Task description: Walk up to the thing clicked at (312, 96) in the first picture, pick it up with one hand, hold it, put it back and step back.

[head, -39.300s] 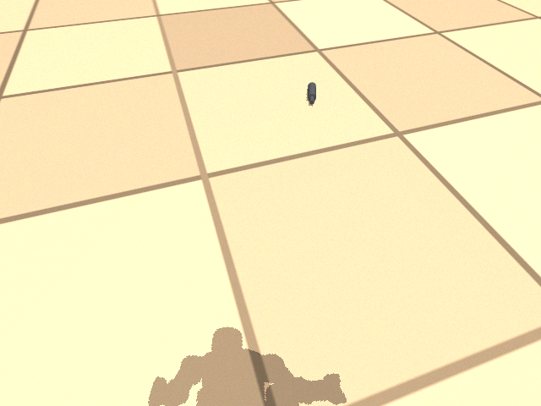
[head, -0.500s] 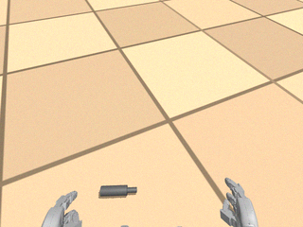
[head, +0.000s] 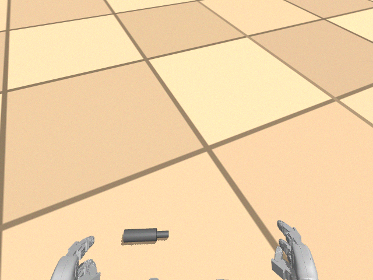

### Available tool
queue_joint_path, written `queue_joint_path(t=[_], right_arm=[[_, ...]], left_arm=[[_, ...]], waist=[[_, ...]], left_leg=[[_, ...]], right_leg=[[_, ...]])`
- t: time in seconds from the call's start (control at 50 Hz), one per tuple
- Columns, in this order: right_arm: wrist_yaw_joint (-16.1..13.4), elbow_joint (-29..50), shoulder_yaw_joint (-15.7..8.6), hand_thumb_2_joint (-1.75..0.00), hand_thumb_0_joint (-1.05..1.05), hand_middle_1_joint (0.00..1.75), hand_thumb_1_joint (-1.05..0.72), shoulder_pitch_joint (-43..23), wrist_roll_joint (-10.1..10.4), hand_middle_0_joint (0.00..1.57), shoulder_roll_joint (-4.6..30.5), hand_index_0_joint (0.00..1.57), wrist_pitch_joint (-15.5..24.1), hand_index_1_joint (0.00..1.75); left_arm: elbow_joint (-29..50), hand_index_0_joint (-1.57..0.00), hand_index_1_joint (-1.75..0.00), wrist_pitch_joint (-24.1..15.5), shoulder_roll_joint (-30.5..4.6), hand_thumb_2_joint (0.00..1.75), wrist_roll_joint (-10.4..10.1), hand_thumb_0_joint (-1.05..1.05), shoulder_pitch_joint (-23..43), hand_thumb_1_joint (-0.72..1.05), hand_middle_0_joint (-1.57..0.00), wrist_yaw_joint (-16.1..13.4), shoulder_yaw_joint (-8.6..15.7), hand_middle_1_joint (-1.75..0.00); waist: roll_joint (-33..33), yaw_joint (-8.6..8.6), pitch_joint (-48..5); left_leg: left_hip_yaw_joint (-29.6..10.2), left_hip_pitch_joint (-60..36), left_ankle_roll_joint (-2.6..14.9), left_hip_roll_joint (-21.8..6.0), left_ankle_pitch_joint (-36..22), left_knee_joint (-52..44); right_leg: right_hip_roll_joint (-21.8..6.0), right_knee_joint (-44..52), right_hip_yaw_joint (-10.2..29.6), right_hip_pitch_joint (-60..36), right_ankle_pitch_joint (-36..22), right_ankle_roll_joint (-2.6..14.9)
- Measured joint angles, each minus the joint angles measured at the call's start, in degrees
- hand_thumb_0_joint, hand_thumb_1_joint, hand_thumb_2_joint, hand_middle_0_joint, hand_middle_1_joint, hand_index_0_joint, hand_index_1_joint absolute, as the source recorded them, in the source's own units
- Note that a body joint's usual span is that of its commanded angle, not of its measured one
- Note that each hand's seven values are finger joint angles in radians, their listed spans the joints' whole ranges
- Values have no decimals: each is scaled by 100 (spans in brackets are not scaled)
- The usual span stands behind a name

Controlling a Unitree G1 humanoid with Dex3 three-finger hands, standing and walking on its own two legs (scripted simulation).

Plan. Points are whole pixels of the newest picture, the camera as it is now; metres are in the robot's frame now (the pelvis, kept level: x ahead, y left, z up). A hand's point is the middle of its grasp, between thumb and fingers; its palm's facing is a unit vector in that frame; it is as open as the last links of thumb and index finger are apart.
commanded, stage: home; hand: left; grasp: from above
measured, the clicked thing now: (146, 234) +0.44 +0.17 -0.68
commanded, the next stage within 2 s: stand in 0.40 s
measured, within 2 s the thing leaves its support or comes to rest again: neither
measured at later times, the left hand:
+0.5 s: hand (98, 277) +0.16 +0.18 -0.05, palm faces +0.04 -0.98 -0.20, open 7.4 cm
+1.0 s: hand out of the picture +0.04 +0.24 -0.10, palm faces +0.05 -0.95 -0.31, open 7.4 cm
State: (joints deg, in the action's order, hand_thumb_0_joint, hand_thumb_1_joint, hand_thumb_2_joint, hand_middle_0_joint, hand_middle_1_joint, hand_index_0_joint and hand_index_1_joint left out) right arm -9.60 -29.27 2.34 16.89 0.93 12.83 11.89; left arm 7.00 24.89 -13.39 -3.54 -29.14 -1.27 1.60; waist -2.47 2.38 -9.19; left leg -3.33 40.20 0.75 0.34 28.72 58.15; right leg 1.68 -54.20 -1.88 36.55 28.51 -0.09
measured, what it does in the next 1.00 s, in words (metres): rises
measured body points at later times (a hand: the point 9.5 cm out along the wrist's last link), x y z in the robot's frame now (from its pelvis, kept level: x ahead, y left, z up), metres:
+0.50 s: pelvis +0.00 +0.00 +0.00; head +0.02 +0.01 +0.45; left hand +0.16 +0.23 -0.03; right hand +0.16 -0.25 -0.06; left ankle +0.00 +0.11 -0.68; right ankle -0.02 -0.13 -0.68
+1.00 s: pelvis -0.01 +0.02 +0.06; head -0.01 +0.02 +0.51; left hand +0.04 +0.29 -0.08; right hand +0.06 -0.26 -0.08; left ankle +0.00 +0.11 -0.68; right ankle -0.02 -0.12 -0.68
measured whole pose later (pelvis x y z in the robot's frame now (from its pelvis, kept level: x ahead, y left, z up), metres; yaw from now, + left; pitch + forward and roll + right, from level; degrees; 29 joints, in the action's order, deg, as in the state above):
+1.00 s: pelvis -0.01 +0.02 +0.06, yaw +0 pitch -3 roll +0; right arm -1.2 -58.2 -2.2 10.7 -2.2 15.4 0.5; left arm -56.7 1.2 -15.4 1.6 -12.8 -2.0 2.7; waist 0.3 -1.0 3.1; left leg -0.8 10.6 2.4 3.0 13.8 27.6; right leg -1.6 -27.2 0.9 9.0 15.1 -1.8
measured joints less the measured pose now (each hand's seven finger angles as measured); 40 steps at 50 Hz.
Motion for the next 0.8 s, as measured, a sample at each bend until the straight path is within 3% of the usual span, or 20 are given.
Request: queue_joint_path(t=[0.5, 0.58, 0.68, 0.8], right_arm=[[16, -7, -23, -90, 2, 30, -90, -5, 2, 20, 11, 21, -23, 30], [420, -883, -110, -90, 1, 30, -90, -499, -532, 20, 121, 20, -508, 30], [797, -1595, -277, -90, 2, 30, -90, -727, -444, 21, 251, 21, -860, 30], [859, -2133, -451, -90, 1, 30, -90, -674, -394, 21, 320, 21, -1017, 30]], left_arm=[[-4, -20, -30, 15, 0, 90, -1, 1, 0, 90, -20, 4, -6, -30], [-1956, -20, -30, -1259, -118, 90, 470, 1, 1029, 90, -20, -69, -151, -30], [-3711, -20, -30, -1902, -232, 90, 576, 0, 1634, 90, -20, -75, -25, -30], [-5024, -20, -30, -2200, -282, 90, 574, 0, 1684, 90, -20, -100, 114, -30]], waist=[[-5, 12, -27], [206, -249, 611], [335, -342, 961], [324, -328, 1072]], left_leg=[[-9, -26, -2, -5, 20, 11], [142, -758, 45, 83, -213, -463], [231, -1452, 76, 183, -587, -1207], [250, -2097, 116, 211, -896, -1885]], right_leg=[[6, -2, -9, -31, 17, 2], [-97, 264, 139, -645, -126, 14], [-212, 824, 236, -1245, -414, -34], [-251, 1513, 265, -1888, -737, -92]])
